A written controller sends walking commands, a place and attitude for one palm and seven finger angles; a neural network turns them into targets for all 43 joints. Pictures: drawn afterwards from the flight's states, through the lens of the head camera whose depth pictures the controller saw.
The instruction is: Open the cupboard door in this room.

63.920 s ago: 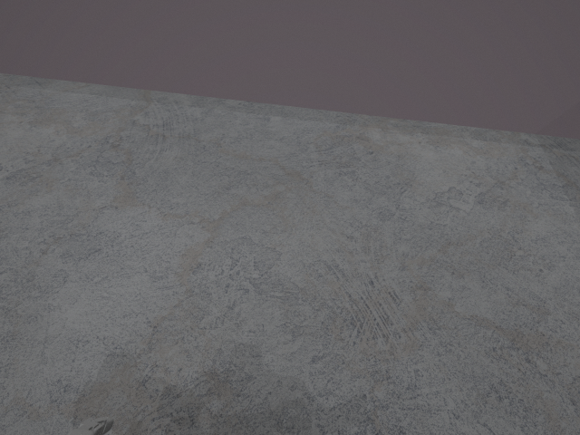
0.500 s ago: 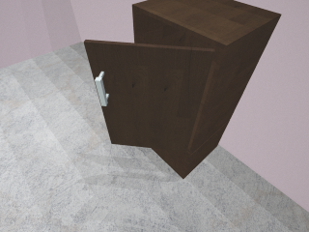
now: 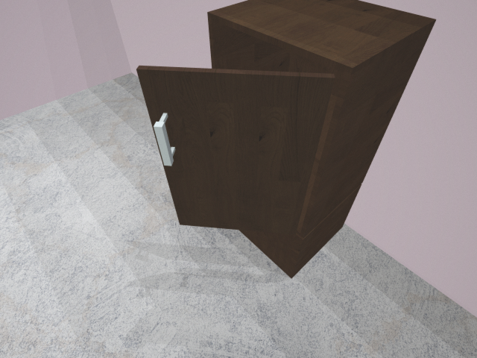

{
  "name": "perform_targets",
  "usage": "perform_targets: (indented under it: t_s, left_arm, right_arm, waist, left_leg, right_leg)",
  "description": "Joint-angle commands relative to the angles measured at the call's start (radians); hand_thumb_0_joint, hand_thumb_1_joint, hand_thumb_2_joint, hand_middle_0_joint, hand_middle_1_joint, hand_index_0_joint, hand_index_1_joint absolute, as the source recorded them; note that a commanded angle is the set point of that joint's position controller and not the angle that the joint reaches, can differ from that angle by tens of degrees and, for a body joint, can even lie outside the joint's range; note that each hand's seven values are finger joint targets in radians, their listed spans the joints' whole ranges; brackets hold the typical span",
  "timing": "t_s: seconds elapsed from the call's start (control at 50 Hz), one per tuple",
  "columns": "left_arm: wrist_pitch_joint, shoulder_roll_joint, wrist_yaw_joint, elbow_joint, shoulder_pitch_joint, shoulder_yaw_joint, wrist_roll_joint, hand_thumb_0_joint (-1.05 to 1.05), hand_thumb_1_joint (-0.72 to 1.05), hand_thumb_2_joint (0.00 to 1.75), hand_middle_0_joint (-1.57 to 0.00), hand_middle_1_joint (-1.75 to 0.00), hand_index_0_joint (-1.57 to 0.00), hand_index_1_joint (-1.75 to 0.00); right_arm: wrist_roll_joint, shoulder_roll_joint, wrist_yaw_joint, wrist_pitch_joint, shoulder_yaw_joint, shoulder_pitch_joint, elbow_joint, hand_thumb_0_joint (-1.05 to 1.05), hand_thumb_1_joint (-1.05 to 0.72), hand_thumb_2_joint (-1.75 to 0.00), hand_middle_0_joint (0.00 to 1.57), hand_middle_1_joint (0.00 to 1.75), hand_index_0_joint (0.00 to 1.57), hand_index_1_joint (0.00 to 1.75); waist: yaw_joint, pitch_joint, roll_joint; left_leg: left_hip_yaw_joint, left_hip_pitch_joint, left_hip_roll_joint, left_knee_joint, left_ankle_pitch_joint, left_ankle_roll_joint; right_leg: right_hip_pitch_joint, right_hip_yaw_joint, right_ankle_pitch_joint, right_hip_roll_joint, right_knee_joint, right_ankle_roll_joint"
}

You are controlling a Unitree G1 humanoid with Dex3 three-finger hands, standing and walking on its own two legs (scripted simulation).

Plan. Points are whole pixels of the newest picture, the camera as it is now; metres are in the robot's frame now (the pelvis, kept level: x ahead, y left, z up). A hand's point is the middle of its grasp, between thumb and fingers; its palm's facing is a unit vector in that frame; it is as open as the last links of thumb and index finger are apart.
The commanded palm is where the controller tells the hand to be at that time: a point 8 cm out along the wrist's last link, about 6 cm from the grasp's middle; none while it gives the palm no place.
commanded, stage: look again from close up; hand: left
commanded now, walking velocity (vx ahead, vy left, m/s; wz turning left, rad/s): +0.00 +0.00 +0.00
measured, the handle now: (166, 139) +0.60 +0.21 +0.02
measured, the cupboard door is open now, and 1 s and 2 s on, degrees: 41 41 41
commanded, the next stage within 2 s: shuffle to correct the standing spot in 0.32 s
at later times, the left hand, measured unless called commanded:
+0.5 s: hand out of the picture +0.01 +0.18 -0.17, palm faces +0.01 -0.98 -0.20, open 7.3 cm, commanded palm none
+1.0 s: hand out of the picture +0.06 +0.19 -0.17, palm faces +0.01 -0.98 -0.21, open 7.3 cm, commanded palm none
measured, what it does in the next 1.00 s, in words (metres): stands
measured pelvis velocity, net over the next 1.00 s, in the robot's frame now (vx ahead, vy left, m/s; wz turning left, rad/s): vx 0.04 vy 0.02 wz -0.02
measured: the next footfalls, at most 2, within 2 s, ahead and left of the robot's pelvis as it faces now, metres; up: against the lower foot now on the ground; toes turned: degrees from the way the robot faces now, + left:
none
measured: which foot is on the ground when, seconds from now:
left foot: down 0.00-1.00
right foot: down 0.00-1.00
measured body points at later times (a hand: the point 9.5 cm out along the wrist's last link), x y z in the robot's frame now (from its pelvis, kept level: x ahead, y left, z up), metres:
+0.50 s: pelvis +0.01 +0.01 +0.00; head +0.02 -0.01 +0.45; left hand +0.01 +0.23 -0.15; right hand +0.00 -0.21 -0.16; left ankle -0.02 +0.11 -0.74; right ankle +0.03 -0.10 -0.74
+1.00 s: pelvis +0.04 +0.02 +0.00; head +0.05 +0.01 +0.45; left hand +0.06 +0.24 -0.15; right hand +0.03 -0.19 -0.16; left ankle -0.02 +0.11 -0.74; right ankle +0.03 -0.10 -0.74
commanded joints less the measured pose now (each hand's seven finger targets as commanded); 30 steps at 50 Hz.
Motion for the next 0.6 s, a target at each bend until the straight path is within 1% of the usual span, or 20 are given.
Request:
perform_targets:
  t_s: [0.0, 0.02, 0.04, 0.06, 0.14, 0.16, 0.24, 0.26, 0.32, 0.34, 0.36, 0.4, 0.42, 0.44, 0.46, 0.48, 0.5, 0.52, 0.54, 0.58]
  left_arm:
    - [-0.013, 0.099, 0.006, -0.049, 0.026, 0.024, -0.009, 0.00, 0.90, 0.90, -0.20, -0.30, -0.20, -0.30]
    - [-0.012, 0.097, 0.006, -0.049, 0.027, 0.023, -0.009, 0.00, 0.90, 0.90, -0.20, -0.30, -0.20, -0.30]
    - [-0.011, 0.097, 0.006, -0.046, 0.027, 0.022, -0.009, 0.00, 0.90, 0.90, -0.20, -0.30, -0.20, -0.30]
    - [-0.010, 0.099, 0.006, -0.047, 0.022, 0.023, -0.008, 0.00, 0.90, 0.90, -0.20, -0.30, -0.20, -0.30]
    - [-0.010, 0.103, 0.006, -0.050, 0.019, 0.025, -0.010, 0.00, 0.90, 0.90, -0.20, -0.30, -0.20, -0.30]
    - [-0.010, 0.105, 0.007, -0.052, 0.016, 0.027, -0.009, 0.00, 0.90, 0.90, -0.20, -0.30, -0.20, -0.30]
    - [-0.012, 0.109, 0.006, -0.050, 0.014, 0.030, -0.011, 0.00, 0.90, 0.90, -0.20, -0.30, -0.20, -0.30]
    - [-0.010, 0.112, 0.007, -0.051, 0.009, 0.031, -0.009, 0.00, 0.90, 0.90, -0.20, -0.30, -0.20, -0.30]
    - [-0.010, 0.114, 0.007, -0.046, 0.009, 0.031, -0.011, 0.00, 0.90, 0.90, -0.20, -0.30, -0.20, -0.30]
    - [-0.010, 0.113, 0.006, -0.045, 0.009, 0.032, -0.010, 0.00, 0.90, 0.90, -0.20, -0.30, -0.20, -0.30]
    - [-0.009, 0.112, 0.007, -0.044, 0.008, 0.032, -0.009, 0.00, 0.90, 0.90, -0.20, -0.30, -0.20, -0.30]
    - [-0.011, 0.115, 0.006, -0.039, 0.011, 0.031, -0.009, 0.00, 0.90, 0.90, -0.20, -0.30, -0.20, -0.30]
    - [-0.011, 0.107, 0.006, -0.036, 0.018, 0.030, -0.009, 0.00, 0.90, 0.90, -0.20, -0.30, -0.20, -0.30]
    - [-0.009, 0.110, 0.005, -0.034, 0.020, 0.030, -0.007, 0.00, 0.90, 0.90, -0.20, -0.30, -0.20, -0.30]
    - [-0.008, 0.116, 0.005, -0.035, 0.022, 0.034, -0.003, 0.00, 0.90, 0.90, -0.20, -0.30, -0.20, -0.30]
    - [-0.007, 0.118, 0.003, -0.037, 0.029, 0.037, -0.002, 0.00, 0.90, 0.90, -0.20, -0.30, -0.20, -0.30]
    - [-0.006, 0.129, 0.002, -0.040, 0.031, 0.042, -0.001, 0.00, 0.90, 0.90, -0.20, -0.30, -0.20, -0.30]
    - [-0.005, 0.134, 0.001, -0.043, 0.036, 0.046, -0.001, 0.00, 0.90, 0.90, -0.20, -0.30, -0.20, -0.30]
    - [-0.005, 0.141, 0.000, -0.045, 0.041, 0.051, 0.000, 0.00, 0.90, 0.90, -0.20, -0.30, -0.20, -0.30]
    - [-0.005, 0.155, 0.001, -0.052, 0.056, 0.062, 0.002, 0.00, 0.90, 0.90, -0.20, -0.30, -0.20, -0.30]
  right_arm:
    - [0.001, -0.081, -0.010, -0.019, -0.004, 0.060, -0.045, 0.00, -0.90, -0.90, 0.20, 0.30, 0.20, 0.30]
    - [0.001, -0.086, -0.011, -0.020, -0.005, 0.058, -0.042, 0.00, -0.90, -0.90, 0.20, 0.30, 0.20, 0.30]
    - [0.002, -0.088, -0.011, -0.020, -0.005, 0.060, -0.036, 0.00, -0.90, -0.90, 0.20, 0.30, 0.20, 0.30]
    - [0.001, -0.082, -0.011, -0.020, -0.004, 0.060, -0.030, 0.00, -0.90, -0.90, 0.20, 0.30, 0.20, 0.30]
    - [0.000, -0.089, -0.011, -0.022, -0.003, 0.061, -0.014, 0.00, -0.90, -0.90, 0.20, 0.30, 0.20, 0.30]
    - [0.000, -0.083, -0.012, -0.023, -0.002, 0.064, -0.010, 0.00, -0.90, -0.90, 0.20, 0.30, 0.20, 0.30]
    - [0.001, -0.090, -0.013, -0.025, -0.002, 0.052, 0.005, 0.00, -0.90, -0.90, 0.20, 0.30, 0.20, 0.30]
    - [0.001, -0.084, -0.013, -0.026, -0.002, 0.055, 0.009, 0.00, -0.90, -0.90, 0.20, 0.30, 0.20, 0.30]
    - [0.002, -0.090, -0.015, -0.024, -0.003, 0.040, 0.018, 0.00, -0.90, -0.90, 0.20, 0.30, 0.20, 0.30]
    - [0.002, -0.089, -0.015, -0.023, -0.003, 0.040, 0.020, 0.00, -0.90, -0.90, 0.20, 0.30, 0.20, 0.30]
    - [0.002, -0.083, -0.015, -0.023, -0.004, 0.038, 0.023, 0.00, -0.90, -0.90, 0.20, 0.30, 0.20, 0.30]
    - [0.003, -0.089, -0.016, -0.023, -0.004, 0.030, 0.026, 0.00, -0.90, -0.90, 0.20, 0.30, 0.20, 0.30]
    - [0.001, -0.087, -0.016, -0.022, -0.002, 0.035, 0.033, 0.00, -0.90, -0.90, 0.20, 0.30, 0.20, 0.30]
    - [0.001, -0.087, -0.015, -0.018, -0.002, 0.038, 0.036, 0.00, -0.90, -0.90, 0.20, 0.30, 0.20, 0.30]
    - [0.000, -0.083, -0.013, -0.013, -0.004, 0.042, 0.035, 0.00, -0.90, -0.90, 0.20, 0.30, 0.20, 0.30]
    - [-0.002, -0.086, -0.011, -0.010, -0.005, 0.036, 0.031, 0.00, -0.90, -0.90, 0.20, 0.30, 0.20, 0.30]
    - [-0.004, -0.082, -0.008, -0.006, -0.006, 0.039, 0.027, 0.00, -0.90, -0.90, 0.20, 0.30, 0.20, 0.30]
    - [-0.005, -0.080, -0.006, -0.002, -0.006, 0.039, 0.023, 0.00, -0.90, -0.90, 0.20, 0.30, 0.20, 0.30]
    - [-0.006, -0.076, -0.004, -0.001, -0.005, 0.045, 0.019, 0.00, -0.90, -0.90, 0.20, 0.30, 0.20, 0.30]
    - [-0.007, -0.070, -0.002, -0.001, -0.007, 0.045, 0.011, 0.00, -0.90, -0.90, 0.20, 0.30, 0.20, 0.30]
  waist:
    - [0.015, 0.099, -0.011]
    - [0.017, 0.102, -0.033]
    - [0.016, 0.111, -0.037]
    - [0.018, 0.123, -0.025]
    - [0.019, 0.105, -0.041]
    - [0.018, 0.099, -0.026]
    - [0.019, 0.076, -0.035]
    - [0.018, 0.069, -0.035]
    - [0.018, 0.080, -0.020]
    - [0.019, 0.076, -0.029]
    - [0.018, 0.075, -0.022]
    - [0.018, 0.061, -0.029]
    - [0.018, 0.056, -0.020]
    - [0.020, 0.067, -0.012]
    - [0.022, 0.074, -0.029]
    - [0.024, 0.091, -0.034]
    - [0.025, 0.106, -0.061]
    - [0.025, 0.123, -0.073]
    - [0.024, 0.124, -0.078]
    - [0.029, 0.123, -0.094]
  left_leg:
    - [-0.120, -0.134, 0.091, -0.190, 0.033, 0.035]
    - [-0.117, -0.131, 0.088, -0.196, 0.023, 0.035]
    - [-0.115, -0.126, 0.085, -0.200, 0.023, 0.035]
    - [-0.115, -0.129, 0.086, -0.209, 0.022, 0.036]
    - [-0.108, -0.099, 0.081, -0.208, 0.057, 0.037]
    - [-0.105, -0.092, 0.084, -0.211, 0.076, 0.037]
    - [-0.096, -0.061, 0.081, -0.200, 0.113, 0.034]
    - [-0.098, -0.057, 0.085, -0.203, 0.130, 0.035]
    - [-0.090, -0.049, 0.082, -0.197, 0.133, 0.032]
    - [-0.089, -0.047, 0.083, -0.200, 0.130, 0.032]
    - [-0.089, -0.041, 0.085, -0.200, 0.141, 0.033]
    - [-0.082, -0.026, 0.083, -0.190, 0.154, 0.031]
    - [-0.074, -0.017, 0.081, -0.187, 0.129, 0.029]
    - [-0.064, -0.023, 0.075, -0.181, 0.072, 0.028]
    - [-0.054, -0.029, 0.071, -0.170, 0.026, 0.028]
    - [-0.042, -0.048, 0.059, -0.149, -0.013, 0.026]
    - [-0.028, -0.066, 0.049, -0.130, -0.049, 0.022]
    - [-0.019, -0.080, 0.036, -0.109, -0.070, 0.020]
    - [-0.009, -0.089, 0.026, -0.091, -0.077, 0.019]
    - [0.007, -0.105, 0.010, -0.043, -0.077, 0.016]
  right_leg:
    - [0.048, 0.126, -0.026, -0.090, -0.092, -0.017]
    - [0.050, 0.128, -0.024, -0.092, -0.095, -0.014]
    - [0.046, 0.131, -0.022, -0.093, -0.098, -0.013]
    - [0.045, 0.126, -0.021, -0.094, -0.099, -0.013]
    - [0.057, 0.125, 0.016, -0.100, -0.098, -0.011]
    - [0.066, 0.122, 0.031, -0.099, -0.094, -0.012]
    - [0.076, 0.126, 0.065, -0.106, -0.095, -0.011]
    - [0.084, 0.116, 0.077, -0.105, -0.089, -0.010]
    - [0.075, 0.125, 0.083, -0.108, -0.096, -0.011]
    - [0.078, 0.125, 0.081, -0.109, -0.098, -0.011]
    - [0.080, 0.123, 0.093, -0.107, -0.097, -0.011]
    - [0.084, 0.128, 0.114, -0.113, -0.099, -0.011]
    - [0.084, 0.137, 0.092, -0.112, -0.099, -0.016]
    - [0.074, 0.146, 0.030, -0.114, -0.105, -0.022]
    - [0.066, 0.157, -0.027, -0.115, -0.110, -0.028]
    - [0.052, 0.186, -0.083, -0.123, -0.123, -0.038]
    - [0.040, 0.214, -0.144, -0.134, -0.141, -0.050]
    - [0.026, 0.242, -0.198, -0.147, -0.161, -0.061]
    - [0.021, 0.263, -0.239, -0.163, -0.178, -0.073]
    - [0.027, 0.297, -0.263, -0.191, -0.202, -0.090]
